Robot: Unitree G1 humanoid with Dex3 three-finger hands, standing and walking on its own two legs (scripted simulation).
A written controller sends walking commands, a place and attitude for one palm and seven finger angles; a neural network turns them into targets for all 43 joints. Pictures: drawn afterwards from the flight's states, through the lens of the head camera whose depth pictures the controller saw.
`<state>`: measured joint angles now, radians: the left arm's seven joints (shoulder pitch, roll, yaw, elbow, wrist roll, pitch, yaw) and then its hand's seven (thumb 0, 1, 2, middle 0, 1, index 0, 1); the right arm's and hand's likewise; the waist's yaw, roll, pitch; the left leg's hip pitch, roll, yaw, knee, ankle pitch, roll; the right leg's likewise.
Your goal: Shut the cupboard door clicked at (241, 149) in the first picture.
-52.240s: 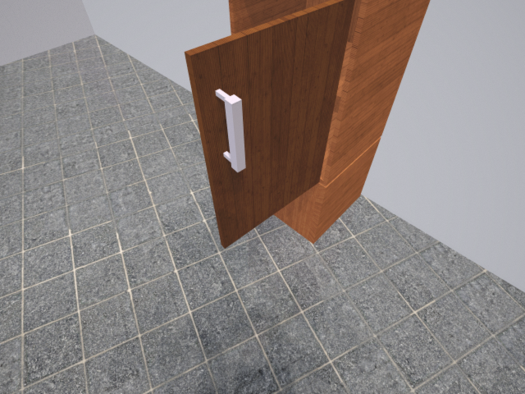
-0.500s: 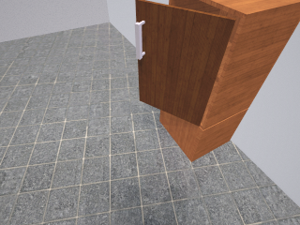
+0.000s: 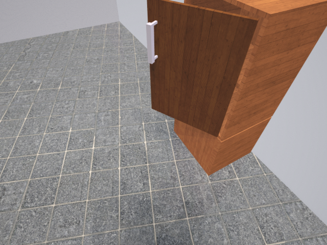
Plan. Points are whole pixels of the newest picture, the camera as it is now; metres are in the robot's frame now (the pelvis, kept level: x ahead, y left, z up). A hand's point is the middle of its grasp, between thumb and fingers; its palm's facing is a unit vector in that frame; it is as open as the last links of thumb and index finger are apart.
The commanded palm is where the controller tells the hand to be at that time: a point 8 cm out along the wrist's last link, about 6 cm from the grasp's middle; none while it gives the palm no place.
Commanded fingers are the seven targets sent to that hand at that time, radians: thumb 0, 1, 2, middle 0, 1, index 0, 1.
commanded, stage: walk to a spot facing it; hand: left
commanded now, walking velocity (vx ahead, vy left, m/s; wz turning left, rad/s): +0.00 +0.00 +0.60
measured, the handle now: (153, 42) +0.87 +0.09 +0.08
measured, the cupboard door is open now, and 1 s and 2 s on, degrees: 30 30 30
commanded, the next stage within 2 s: none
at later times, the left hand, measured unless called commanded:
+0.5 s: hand out of the picture +0.01 +0.24 -0.19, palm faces +0.23 -0.94 -0.23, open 7.4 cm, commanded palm none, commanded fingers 0.00 0.90 0.90 -0.20 -0.30 -0.20 -0.30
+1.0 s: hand out of the picture -0.05 +0.18 -0.16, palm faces +0.49 -0.82 -0.30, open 7.4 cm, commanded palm none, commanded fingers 0.00 0.90 0.90 -0.20 -0.30 -0.20 -0.30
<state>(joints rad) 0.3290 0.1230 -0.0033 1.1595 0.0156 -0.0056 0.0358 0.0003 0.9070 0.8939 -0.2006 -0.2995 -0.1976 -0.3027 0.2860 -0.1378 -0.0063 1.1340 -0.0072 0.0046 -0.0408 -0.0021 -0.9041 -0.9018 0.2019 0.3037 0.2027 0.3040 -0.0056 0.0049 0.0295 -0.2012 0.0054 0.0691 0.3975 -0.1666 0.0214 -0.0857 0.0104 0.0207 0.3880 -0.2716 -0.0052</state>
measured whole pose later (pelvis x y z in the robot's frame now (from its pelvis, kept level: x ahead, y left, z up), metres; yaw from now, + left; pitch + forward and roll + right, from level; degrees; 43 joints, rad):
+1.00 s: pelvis +0.00 -0.04 +0.00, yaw +32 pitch +1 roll +2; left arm 0.20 0.20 0.04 0.90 0.03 0.04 0.03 0.00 0.90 0.89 -0.20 -0.30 -0.20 -0.30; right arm 0.20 -0.28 -0.10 0.91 -0.02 0.08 0.02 0.00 -0.91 -0.90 0.20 0.30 0.20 0.30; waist -0.04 0.03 0.10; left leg -0.55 -0.04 -0.02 1.11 -0.41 -0.06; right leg -0.20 -0.07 -0.07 0.50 -0.30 0.00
